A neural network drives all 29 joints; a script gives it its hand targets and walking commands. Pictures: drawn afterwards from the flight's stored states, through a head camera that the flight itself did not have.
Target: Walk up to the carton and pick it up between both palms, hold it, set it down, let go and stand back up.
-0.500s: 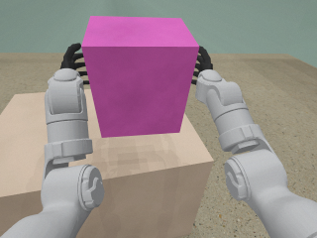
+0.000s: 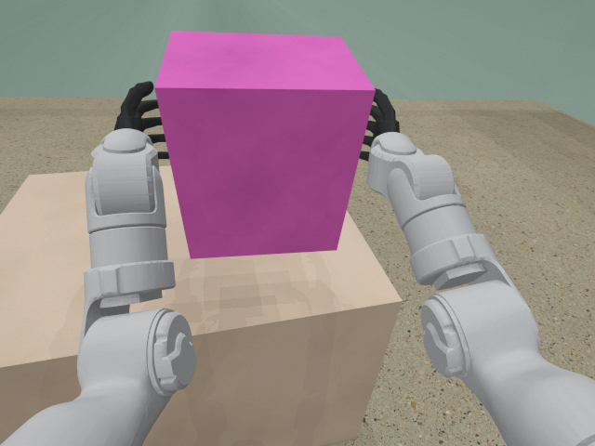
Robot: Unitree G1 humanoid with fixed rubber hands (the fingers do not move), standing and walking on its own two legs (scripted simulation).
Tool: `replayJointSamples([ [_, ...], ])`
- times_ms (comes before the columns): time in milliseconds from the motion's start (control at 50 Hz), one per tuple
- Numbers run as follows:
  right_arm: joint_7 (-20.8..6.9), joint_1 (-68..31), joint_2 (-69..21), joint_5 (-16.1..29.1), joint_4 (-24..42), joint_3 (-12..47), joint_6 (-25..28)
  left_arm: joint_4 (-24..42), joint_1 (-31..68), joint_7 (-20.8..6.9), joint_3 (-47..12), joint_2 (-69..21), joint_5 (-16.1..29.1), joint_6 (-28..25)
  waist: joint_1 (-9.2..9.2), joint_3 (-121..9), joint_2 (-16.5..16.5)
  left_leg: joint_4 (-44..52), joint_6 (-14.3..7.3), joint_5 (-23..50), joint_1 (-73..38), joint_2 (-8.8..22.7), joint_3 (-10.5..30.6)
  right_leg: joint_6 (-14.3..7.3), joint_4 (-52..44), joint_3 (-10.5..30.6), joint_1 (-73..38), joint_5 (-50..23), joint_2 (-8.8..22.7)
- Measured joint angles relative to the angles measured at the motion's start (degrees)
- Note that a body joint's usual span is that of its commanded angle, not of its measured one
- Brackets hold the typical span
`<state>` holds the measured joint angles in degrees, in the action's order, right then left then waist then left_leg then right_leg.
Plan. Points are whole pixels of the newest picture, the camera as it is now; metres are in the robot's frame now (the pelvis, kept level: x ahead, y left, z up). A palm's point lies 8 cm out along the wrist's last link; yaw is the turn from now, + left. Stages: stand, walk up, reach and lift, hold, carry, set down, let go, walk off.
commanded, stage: hold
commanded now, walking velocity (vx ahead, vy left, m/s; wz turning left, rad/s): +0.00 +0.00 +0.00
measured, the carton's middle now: (262, 152) +0.43 +0.01 +0.25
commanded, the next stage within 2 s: none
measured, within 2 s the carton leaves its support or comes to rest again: neither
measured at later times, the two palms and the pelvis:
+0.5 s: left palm (134, 146) +0.37 +0.16 +0.29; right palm (383, 147) +0.36 -0.14 +0.28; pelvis +0.00 +0.00 +0.00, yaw +0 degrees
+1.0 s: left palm (136, 143) +0.37 +0.16 +0.29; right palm (387, 145) +0.36 -0.14 +0.29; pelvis +0.00 +0.00 +0.00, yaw +0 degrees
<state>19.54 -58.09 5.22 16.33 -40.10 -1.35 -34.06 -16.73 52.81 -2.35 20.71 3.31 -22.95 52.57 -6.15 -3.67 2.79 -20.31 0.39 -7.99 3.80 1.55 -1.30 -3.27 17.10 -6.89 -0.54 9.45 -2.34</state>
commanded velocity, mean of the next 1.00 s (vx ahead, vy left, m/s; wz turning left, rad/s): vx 0.00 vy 0.00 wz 0.00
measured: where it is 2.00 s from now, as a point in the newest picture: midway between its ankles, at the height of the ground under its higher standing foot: outside the picture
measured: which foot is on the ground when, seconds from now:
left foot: down 0.00-1.00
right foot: down 0.00-1.00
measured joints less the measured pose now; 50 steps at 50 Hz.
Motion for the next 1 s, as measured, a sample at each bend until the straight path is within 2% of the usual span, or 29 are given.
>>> replayJointSamples([
  [180,-0.75,-0.16,0.45,-0.02,-0.9,0.01,0.23,-0.19,0.36,-0.29,0.21,-0.3,-0.31,0.06,0.14,-0.16,-0.01,0.12,-0.08,-0.05,-0.25,-0.05,-0.16,0.09,0.05,0.19,-0.12,0.08,0.06],
  [760,-0.03,0.17,0.42,0.57,0.35,0.53,0.09,0.43,-0.5,0.44,-0.46,-0.09,0.35,-0.21,-0.1,-0.25,-0.07,-0.14,0.0,0.02,0.12,0.05,0.01,0.04,-0.12,0.11,0.02,-0.18,-0.08],
  [1000,-0.95,-1.08,0.64,-0.21,-2.7,-0.42,0.69,-2.49,1.02,0.45,0.08,-0.18,-0.04,-0.75,0.19,-0.53,-0.2,0.08,-0.08,0.2,0.33,-0.03,-0.16,0.06,0.25,0.3,0.56,-0.09,0.01],
])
